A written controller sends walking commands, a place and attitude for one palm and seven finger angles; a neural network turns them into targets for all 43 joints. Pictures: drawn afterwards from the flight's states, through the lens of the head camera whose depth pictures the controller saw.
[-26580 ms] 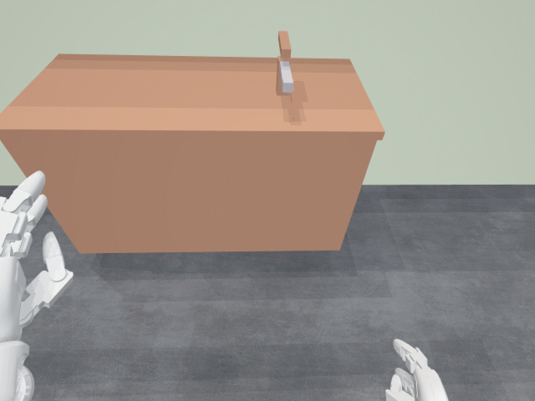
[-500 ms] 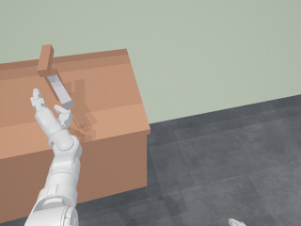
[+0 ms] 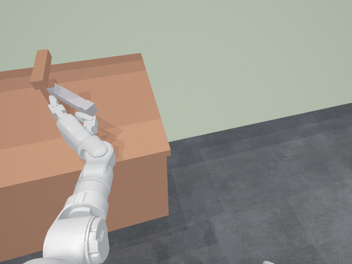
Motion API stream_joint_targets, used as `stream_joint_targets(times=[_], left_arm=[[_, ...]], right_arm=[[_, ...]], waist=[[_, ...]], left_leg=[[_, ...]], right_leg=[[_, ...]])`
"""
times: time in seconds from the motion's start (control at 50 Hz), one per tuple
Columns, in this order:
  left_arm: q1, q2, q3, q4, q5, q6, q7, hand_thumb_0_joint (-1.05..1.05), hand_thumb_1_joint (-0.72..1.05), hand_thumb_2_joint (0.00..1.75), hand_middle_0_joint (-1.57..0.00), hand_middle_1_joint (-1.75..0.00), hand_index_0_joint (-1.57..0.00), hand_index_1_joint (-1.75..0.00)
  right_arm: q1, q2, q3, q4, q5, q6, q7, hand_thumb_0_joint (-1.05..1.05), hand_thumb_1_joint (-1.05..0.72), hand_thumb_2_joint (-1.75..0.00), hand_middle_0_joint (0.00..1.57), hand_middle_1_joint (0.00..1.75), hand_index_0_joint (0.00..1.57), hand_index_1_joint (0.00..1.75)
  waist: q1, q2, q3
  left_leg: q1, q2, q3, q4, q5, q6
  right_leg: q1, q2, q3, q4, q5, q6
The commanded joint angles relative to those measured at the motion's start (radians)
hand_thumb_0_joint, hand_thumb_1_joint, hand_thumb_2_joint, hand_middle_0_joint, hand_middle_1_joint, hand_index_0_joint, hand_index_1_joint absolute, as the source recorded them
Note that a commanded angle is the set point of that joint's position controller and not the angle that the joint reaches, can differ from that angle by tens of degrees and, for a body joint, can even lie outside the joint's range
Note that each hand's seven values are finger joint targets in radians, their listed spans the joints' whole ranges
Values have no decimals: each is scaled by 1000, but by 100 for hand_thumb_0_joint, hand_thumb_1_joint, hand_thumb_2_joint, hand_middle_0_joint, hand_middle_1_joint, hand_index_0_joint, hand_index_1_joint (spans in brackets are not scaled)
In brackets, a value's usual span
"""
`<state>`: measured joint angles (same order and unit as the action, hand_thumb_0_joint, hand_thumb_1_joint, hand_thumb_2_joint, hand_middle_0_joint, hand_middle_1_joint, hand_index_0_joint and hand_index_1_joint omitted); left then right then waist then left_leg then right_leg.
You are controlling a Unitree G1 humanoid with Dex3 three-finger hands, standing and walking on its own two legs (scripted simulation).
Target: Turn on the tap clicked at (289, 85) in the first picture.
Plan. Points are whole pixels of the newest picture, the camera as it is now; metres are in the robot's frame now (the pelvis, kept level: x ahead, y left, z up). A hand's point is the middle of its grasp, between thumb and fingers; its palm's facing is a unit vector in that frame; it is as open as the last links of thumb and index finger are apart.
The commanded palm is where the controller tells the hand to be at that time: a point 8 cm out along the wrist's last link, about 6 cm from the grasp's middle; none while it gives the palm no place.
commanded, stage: push the lever round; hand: left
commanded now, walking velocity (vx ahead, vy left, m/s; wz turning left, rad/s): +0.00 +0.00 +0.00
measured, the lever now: (88, 108) +0.47 +0.21 +0.08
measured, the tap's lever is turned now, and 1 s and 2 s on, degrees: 42 70 73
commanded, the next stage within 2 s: lift the hand up off the lever in 1.00 s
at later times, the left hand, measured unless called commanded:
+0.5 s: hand (108, 108) +0.48 +0.16 +0.08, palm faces +0.78 -0.61 -0.12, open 7.5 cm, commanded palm +0.43 +0.18 +0.08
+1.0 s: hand (115, 99) +0.51 +0.15 +0.08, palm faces +0.79 -0.60 -0.15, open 7.6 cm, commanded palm +0.46 +0.18 +0.08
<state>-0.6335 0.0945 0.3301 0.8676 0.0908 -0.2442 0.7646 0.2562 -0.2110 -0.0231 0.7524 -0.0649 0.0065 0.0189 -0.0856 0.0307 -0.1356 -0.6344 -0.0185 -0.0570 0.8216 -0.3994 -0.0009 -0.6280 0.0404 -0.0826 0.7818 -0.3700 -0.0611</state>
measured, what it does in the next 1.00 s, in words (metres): stands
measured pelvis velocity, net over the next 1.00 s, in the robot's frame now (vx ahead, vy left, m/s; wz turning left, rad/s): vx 0.01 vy -0.02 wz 0.01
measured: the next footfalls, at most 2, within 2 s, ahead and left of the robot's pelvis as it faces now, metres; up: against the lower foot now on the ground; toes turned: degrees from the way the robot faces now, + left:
none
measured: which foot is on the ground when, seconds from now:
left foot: down 0.00-1.00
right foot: down 0.00-1.00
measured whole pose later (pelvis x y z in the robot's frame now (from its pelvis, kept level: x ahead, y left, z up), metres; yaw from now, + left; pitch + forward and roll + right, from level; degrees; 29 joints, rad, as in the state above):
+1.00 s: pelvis +0.01 -0.02 -0.01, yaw +1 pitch +19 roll +0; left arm -0.94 0.13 0.45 1.11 0.19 -0.18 0.96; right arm 0.31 -0.22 -0.04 0.78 -0.13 0.02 0.08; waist -0.15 0.04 -0.17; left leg -0.76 -0.01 -0.08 0.85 -0.42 -0.03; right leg -0.75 0.05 -0.11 0.82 -0.40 -0.09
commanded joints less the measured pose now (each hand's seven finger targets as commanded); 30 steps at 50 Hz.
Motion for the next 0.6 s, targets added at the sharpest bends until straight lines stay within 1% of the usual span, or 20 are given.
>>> stream_joint_targets(times=[0.0,0.02,0.06,0.1,0.12,0.18,0.2,0.26,0.3,0.32,0.34,0.38,0.4,0.42,0.44,0.46,0.5,0.52,0.54,0.58], left_arm=[[-452,160,-5,-203,56,-54,42,0,90,90,-15,-15,-15,-15],[-465,124,-39,-188,58,-48,45,0,90,90,-15,-15,-15,-15],[-497,108,-43,-180,61,-46,61,0,90,90,-15,-15,-15,-15],[-484,123,-14,-172,62,-41,76,0,90,90,-15,-15,-15,-15],[-514,93,-45,-167,65,-37,79,0,90,90,-15,-15,-15,-15],[-534,102,-30,-144,74,-30,98,0,90,90,-15,-15,-15,-15],[-550,98,-28,-134,77,-28,103,0,90,90,-15,-15,-15,-15],[-582,96,-26,-90,86,-16,120,0,90,90,-15,-15,-15,-15],[-618,106,-9,-98,93,-15,132,0,90,90,-15,-15,-15,-15],[-613,81,-27,-79,94,-9,135,0,90,90,-15,-15,-15,-15],[-626,102,-5,-77,94,-8,142,0,90,90,-15,-15,-15,-15],[-630,101,2,-71,97,-2,153,0,90,90,-15,-15,-15,-15],[-610,119,31,-58,97,2,157,0,90,90,-15,-15,-15,-15],[-621,106,17,-51,99,5,159,0,90,90,-15,-15,-15,-15],[-636,115,27,-44,102,8,164,0,90,90,-15,-15,-15,-15],[-643,102,17,-59,105,9,167,0,90,90,-15,-15,-15,-15],[-660,107,26,-35,115,16,177,0,90,90,-15,-15,-15,-15],[-672,81,5,-27,116,18,178,0,90,90,-15,-15,-15,-15],[-686,92,9,-13,121,19,180,0,90,90,-15,-15,-15,-15],[-724,88,-2,-10,130,16,185,0,90,90,-15,-15,-15,-15]], right_arm=[[11,-137,-54,-84,-14,-19,-1,0,-90,-90,20,30,20,30],[14,-135,-52,-87,-14,-15,2,0,-90,-90,20,30,20,30],[16,-134,-55,-84,-21,-16,7,0,-90,-90,20,30,20,30],[20,-136,-59,-79,-24,-10,9,0,-90,-90,20,30,20,30],[22,-134,-56,-79,-25,-8,13,0,-90,-90,20,30,20,30],[24,-134,-60,-75,-30,-7,18,0,-90,-90,20,30,20,30],[20,-133,-59,-67,-31,-3,18,0,-90,-90,20,30,20,30],[31,-132,-57,-65,-36,-2,22,0,-90,-90,20,30,20,30],[38,-132,-60,-56,-40,1,24,0,-90,-90,20,30,20,30],[41,-129,-59,-60,-42,1,28,0,-90,-90,20,30,20,30],[45,-132,-59,-58,-42,2,30,0,-90,-90,20,30,20,30],[56,-131,-60,-59,-48,2,34,0,-90,-90,20,30,20,30],[58,-130,-62,-55,-49,4,34,0,-90,-90,20,30,20,30],[61,-130,-61,-58,-47,6,36,0,-90,-90,20,30,20,30],[64,-132,-61,-55,-49,6,37,0,-90,-90,20,30,20,30],[67,-129,-62,-57,-51,4,40,0,-90,-90,20,30,20,30],[73,-132,-64,-45,-53,4,43,0,-90,-90,20,30,20,30],[72,-129,-62,-46,-55,1,46,0,-90,-90,20,30,20,30],[73,-131,-62,-45,-55,-1,47,0,-90,-90,20,30,20,30],[76,-132,-62,-41,-58,-7,48,0,-90,-90,20,30,20,30]], waist=[[-8,11,-328],[-21,-4,-324],[-28,-26,-330],[-19,-18,-344],[-32,-21,-342],[-31,-34,-351],[-36,-12,-330],[-44,-43,-340],[-43,-2,-352],[-47,-11,-356],[-47,-16,-367],[-45,-30,-398],[-37,-23,-393],[-45,-33,-391],[-48,-32,-397],[-47,-24,-407],[-52,-12,-390],[-63,-20,-382],[-66,-37,-371],[-76,-32,-371]], left_leg=[[115,1,11,-71,281,1],[113,2,12,-72,283,2],[109,2,16,-62,285,5],[105,3,12,-59,299,1],[114,5,9,-62,305,-1],[94,3,15,-51,291,3],[93,3,12,-52,282,2],[73,2,16,-47,274,7],[84,2,14,-44,290,1],[84,0,17,-42,295,5],[85,2,15,-37,308,2],[79,0,19,-28,326,3],[72,0,20,-28,328,3],[65,0,20,-32,321,4],[66,1,21,-26,329,5],[68,1,23,-24,335,5],[69,4,14,-25,332,2],[68,4,16,-23,325,5],[52,3,19,-22,302,8],[44,2,20,-20,286,12]], right_leg=[[191,-31,49,-99,280,34],[184,-32,46,-97,282,36],[180,-31,46,-97,292,39],[190,-31,45,-91,302,37],[175,-31,39,-87,299,38],[178,-32,43,-88,297,40],[162,-33,41,-91,282,38],[164,-34,43,-90,289,43],[159,-35,41,-84,297,40],[157,-34,39,-84,303,42],[162,-36,37,-81,319,42],[180,-37,39,-75,357,46],[186,-37,39,-74,365,46],[187,-39,37,-74,362,48],[186,-40,39,-74,376,50],[189,-41,39,-71,388,51],[165,-39,34,-69,365,47],[152,-39,33,-72,355,50],[151,-40,36,-79,346,52],[142,-41,38,-80,337,53]])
